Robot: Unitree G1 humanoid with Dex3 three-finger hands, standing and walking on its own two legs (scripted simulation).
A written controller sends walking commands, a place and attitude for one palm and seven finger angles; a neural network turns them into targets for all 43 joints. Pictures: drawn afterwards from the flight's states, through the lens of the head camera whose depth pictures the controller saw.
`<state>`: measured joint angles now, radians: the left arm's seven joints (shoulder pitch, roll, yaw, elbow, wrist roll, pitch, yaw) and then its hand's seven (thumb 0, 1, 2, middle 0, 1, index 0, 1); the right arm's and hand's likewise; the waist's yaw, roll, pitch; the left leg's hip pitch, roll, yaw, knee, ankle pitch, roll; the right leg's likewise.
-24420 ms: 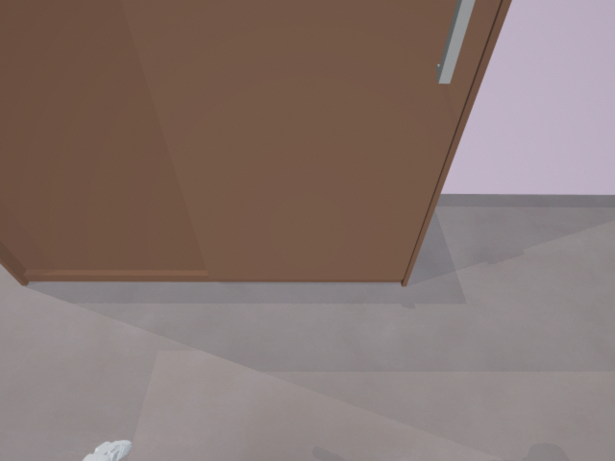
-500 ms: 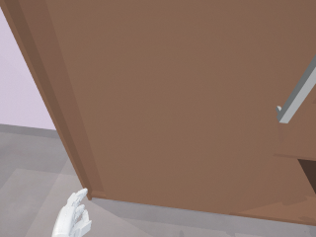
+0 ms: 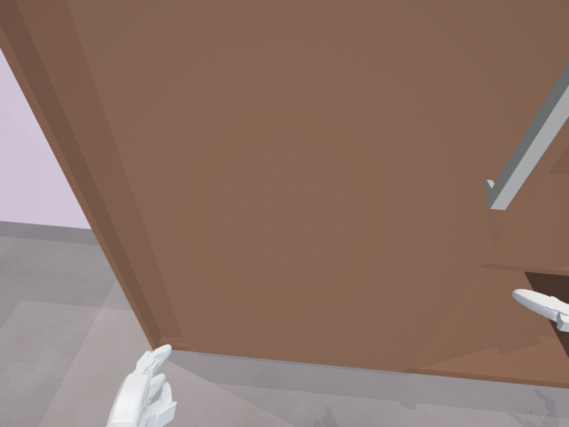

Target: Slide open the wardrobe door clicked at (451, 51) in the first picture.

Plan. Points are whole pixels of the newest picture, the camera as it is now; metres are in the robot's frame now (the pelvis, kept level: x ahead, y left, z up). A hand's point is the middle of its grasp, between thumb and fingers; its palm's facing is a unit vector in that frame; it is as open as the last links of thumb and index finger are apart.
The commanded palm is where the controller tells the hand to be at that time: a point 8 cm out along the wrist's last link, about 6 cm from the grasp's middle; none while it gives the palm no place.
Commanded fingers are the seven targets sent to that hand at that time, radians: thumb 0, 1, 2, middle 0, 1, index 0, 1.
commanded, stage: draw the hand back to the body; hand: right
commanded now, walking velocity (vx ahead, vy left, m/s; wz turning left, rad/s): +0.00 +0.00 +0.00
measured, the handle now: (534, 126) +0.45 -0.37 +0.24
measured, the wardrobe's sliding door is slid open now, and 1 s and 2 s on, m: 0.62 0.62 0.62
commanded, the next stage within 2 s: step back with the hand held close in 0.80 s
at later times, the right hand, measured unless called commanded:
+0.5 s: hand (488, 286) +0.23 -0.23 +0.16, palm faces +0.38 +0.84 -0.39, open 8.1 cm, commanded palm +0.19 -0.28 +0.18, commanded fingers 0.00 -0.90 -0.90 0.20 0.30 0.20 0.30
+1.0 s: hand (476, 274) +0.25 -0.22 +0.16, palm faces +0.41 +0.81 -0.43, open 7.4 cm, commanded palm +0.19 -0.26 +0.18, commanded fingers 0.00 -0.90 -0.90 0.20 0.30 0.20 0.30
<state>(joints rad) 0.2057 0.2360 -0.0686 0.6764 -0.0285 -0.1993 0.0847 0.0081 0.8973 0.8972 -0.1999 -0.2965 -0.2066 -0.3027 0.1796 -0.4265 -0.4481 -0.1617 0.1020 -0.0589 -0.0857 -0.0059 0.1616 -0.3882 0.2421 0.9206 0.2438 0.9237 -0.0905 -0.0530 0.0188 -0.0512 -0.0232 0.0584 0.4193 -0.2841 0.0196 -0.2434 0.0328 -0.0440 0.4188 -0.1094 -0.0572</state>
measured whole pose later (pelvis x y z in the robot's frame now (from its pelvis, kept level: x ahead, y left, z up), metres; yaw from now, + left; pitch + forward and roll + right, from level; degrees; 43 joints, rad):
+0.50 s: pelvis +0.04 +0.02 +0.00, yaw +2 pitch -4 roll +0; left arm 0.19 0.24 -0.02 0.64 -0.01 -0.12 0.07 0.01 0.90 0.90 -0.20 -0.30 -0.20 -0.30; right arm 0.48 -0.36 -0.30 -0.39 0.08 -0.07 -0.09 0.01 -0.72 -0.82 0.22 0.40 0.22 0.40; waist -0.07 -0.05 0.00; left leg 0.02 -0.03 0.02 0.36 -0.31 0.04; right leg -0.18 0.02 -0.07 0.40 -0.15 -0.05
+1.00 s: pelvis +0.05 +0.04 +0.00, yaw +1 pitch -3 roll +0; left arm 0.18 0.25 -0.02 0.62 -0.01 -0.02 0.08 0.01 0.90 0.90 -0.20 -0.30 -0.20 -0.30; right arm 0.45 -0.38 -0.34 -0.38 0.08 -0.06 -0.08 0.02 -0.89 -0.90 0.21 0.30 0.21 0.30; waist -0.07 -0.06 -0.02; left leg 0.01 -0.06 0.05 0.35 -0.31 0.05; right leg -0.22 0.00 -0.04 0.45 -0.17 -0.03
